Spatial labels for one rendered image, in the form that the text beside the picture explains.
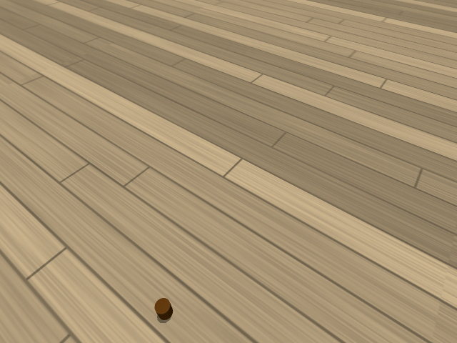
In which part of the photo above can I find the tin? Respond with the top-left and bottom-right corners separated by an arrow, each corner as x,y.
155,298 -> 173,320

